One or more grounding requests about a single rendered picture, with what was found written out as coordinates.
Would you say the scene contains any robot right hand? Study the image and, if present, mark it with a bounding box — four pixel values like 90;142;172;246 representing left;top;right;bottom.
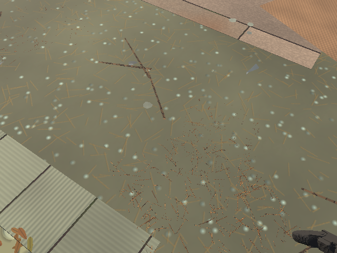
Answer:
292;230;337;253

